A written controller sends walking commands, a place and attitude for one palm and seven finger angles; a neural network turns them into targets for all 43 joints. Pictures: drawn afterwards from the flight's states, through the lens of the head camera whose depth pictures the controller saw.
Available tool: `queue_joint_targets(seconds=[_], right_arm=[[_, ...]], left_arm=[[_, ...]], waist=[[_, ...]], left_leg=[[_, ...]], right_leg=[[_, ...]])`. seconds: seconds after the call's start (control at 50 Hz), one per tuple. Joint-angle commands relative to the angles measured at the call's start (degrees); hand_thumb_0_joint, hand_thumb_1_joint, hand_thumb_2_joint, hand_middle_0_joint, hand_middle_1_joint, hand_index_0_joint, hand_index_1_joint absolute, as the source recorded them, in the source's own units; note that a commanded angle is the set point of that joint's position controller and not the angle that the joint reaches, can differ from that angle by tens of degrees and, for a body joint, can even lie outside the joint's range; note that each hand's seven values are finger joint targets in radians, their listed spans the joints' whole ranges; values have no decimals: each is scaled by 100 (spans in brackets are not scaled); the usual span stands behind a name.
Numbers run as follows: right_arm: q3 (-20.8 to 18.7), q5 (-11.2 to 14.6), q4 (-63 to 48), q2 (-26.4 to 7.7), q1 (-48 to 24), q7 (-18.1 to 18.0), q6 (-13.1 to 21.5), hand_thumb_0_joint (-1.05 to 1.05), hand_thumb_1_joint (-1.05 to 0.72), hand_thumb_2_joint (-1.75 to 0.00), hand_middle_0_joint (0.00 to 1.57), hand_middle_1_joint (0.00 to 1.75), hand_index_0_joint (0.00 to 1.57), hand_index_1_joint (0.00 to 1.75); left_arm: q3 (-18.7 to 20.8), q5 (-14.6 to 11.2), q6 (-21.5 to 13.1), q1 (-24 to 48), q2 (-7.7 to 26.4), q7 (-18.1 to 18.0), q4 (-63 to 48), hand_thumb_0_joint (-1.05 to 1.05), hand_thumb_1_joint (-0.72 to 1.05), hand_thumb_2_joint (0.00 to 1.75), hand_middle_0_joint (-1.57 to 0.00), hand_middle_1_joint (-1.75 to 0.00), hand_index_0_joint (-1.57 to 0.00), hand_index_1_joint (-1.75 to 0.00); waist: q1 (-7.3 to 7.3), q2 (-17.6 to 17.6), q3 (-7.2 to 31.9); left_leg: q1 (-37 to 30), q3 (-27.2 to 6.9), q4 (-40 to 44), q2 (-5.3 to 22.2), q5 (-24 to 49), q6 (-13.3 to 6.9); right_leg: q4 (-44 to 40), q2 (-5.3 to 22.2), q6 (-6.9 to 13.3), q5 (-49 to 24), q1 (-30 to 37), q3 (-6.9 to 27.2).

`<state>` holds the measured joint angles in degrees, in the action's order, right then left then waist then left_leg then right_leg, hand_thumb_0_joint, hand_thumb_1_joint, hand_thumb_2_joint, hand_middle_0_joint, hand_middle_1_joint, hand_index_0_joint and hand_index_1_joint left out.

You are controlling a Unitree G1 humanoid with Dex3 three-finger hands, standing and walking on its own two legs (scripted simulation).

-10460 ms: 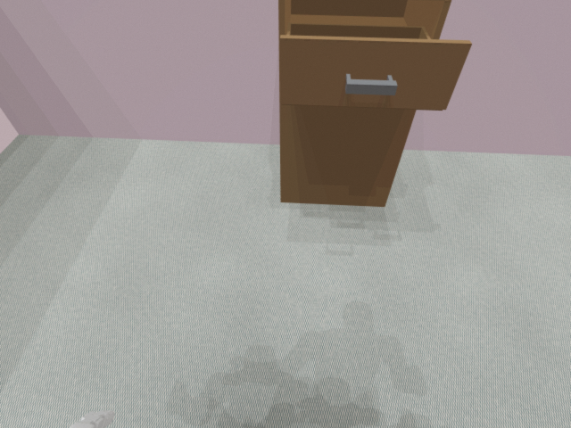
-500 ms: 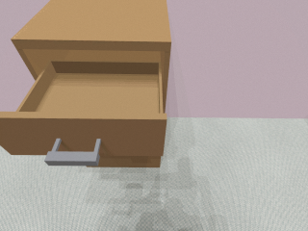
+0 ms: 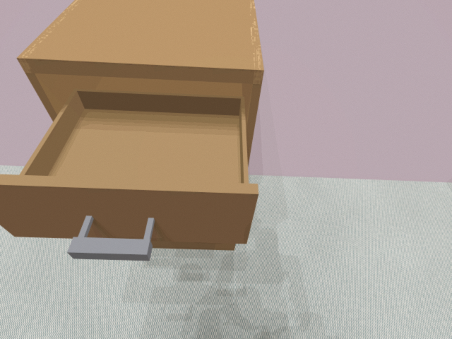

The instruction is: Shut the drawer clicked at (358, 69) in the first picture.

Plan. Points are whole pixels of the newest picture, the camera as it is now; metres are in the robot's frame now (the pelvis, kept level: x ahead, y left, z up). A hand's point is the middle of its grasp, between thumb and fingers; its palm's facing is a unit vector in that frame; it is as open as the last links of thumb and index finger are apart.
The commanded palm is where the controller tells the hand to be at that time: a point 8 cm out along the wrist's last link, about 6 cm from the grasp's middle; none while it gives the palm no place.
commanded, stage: come to a stop and stand still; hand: left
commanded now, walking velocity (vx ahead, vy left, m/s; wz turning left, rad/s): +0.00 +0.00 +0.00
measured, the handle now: (115, 235) +0.27 +0.21 +0.04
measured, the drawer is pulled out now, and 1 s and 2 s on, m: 0.29 0.29 0.30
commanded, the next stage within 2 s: look again from close up in 0.14 s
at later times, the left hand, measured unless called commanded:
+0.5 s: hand out of the picture +0.01 +0.18 -0.18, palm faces +0.01 -0.98 -0.20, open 7.4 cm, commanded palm none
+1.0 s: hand out of the picture +0.10 +0.19 -0.10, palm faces +0.21 -0.94 -0.26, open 7.2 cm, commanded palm +0.09 +0.21 -0.05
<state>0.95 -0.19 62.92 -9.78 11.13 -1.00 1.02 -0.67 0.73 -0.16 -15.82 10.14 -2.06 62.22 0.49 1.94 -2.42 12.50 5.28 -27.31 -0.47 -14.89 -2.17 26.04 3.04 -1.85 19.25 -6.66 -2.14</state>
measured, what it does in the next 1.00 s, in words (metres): stands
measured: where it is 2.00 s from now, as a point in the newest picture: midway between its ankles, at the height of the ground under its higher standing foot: outside the picture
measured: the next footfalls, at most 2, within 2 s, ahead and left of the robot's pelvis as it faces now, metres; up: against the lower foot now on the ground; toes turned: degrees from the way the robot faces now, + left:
none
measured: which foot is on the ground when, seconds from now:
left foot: down 0.00-1.00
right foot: down 0.00-1.00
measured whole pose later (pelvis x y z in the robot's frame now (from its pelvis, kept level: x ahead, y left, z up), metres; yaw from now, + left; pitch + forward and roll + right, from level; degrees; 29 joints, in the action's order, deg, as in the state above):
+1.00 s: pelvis +0.00 -0.01 +0.00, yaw +1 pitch +1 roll +1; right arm -0.1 2.1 53.4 -10.0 18.7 -3.1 11.3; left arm 1.3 -5.4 1.9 -29.5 11.3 -7.7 18.6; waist -0.4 1.4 -0.7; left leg 13.9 5.0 -26.9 -0.8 -14.1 -1.0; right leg 32.7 3.5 0.3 20.5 -11.3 -2.8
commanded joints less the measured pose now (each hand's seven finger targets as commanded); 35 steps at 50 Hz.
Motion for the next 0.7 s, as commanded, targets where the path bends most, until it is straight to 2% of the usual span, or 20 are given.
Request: queue_joint_targets(seconds=[0.0,0.22,0.3,0.34,0.5,0.68], right_arm=[[-137,-22,-153,-702,289,-57,85,0,-90,-90,20,30,20,30],[-147,-19,-111,-641,267,-68,93,0,-90,-90,20,30,20,30],[-144,-24,-82,-657,296,-70,96,0,-90,-90,20,30,20,30],[-141,-25,-57,-636,286,-72,93,0,-90,-90,20,30,20,30],[-135,-24,16,-589,414,-79,97,0,-90,-90,20,30,20,30],[-123,-21,70,-516,521,-84,95,0,-90,-90,20,30,20,30]], left_arm=[[93,9,-82,-409,637,-46,-137,0,90,90,-20,-30,-20,-30],[108,12,-75,-445,626,-34,-78,0,90,90,-20,-30,-20,-30],[114,12,-86,-441,623,-41,-53,0,90,90,-20,-30,-20,-30],[111,8,-74,-447,610,-39,-49,0,90,90,-20,-30,-20,-30],[113,4,-92,-476,587,-43,0,0,90,90,-20,-30,-20,-30],[114,1,-81,-507,521,-39,44,0,90,90,-20,-30,-20,-30]], waist=[[-17,-195,199],[5,-162,120],[8,-112,212],[21,-186,103],[18,-75,154],[21,-136,26]], left_leg=[[-575,-665,391,674,1900,-60],[-558,-645,511,666,1813,-65],[-609,-654,482,665,1909,-54],[-551,-667,532,658,1780,-58],[-613,-634,532,669,1843,-47],[-529,-632,618,663,1558,-41]], right_leg=[[-349,339,238,-1455,-364,320],[-420,342,229,-1461,-328,324],[-406,376,232,-1586,-272,303],[-445,369,234,-1448,-310,324],[-451,386,254,-1656,-262,337],[-521,369,261,-1393,-322,357]])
